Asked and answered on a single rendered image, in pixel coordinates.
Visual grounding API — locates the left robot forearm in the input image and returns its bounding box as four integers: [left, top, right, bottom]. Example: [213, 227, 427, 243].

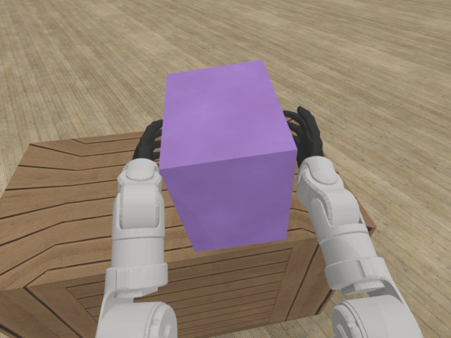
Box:
[95, 158, 168, 338]

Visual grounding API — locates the right robot forearm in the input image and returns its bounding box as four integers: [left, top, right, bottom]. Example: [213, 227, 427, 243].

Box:
[296, 156, 423, 338]

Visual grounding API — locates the left robot upper arm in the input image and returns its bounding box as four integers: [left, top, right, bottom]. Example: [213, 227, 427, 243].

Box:
[97, 301, 178, 338]

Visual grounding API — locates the pedestal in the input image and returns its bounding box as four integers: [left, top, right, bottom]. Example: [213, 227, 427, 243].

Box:
[0, 117, 377, 338]

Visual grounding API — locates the right robot upper arm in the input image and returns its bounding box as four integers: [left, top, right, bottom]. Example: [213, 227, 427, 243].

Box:
[331, 295, 421, 338]

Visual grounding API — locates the carton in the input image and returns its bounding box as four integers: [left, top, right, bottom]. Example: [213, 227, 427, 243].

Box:
[159, 60, 297, 253]

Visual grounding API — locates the right robot hand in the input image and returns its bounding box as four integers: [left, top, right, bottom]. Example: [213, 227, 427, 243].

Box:
[283, 106, 324, 168]

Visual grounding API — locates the left robot hand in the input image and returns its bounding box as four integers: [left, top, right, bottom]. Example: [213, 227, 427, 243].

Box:
[132, 120, 163, 167]

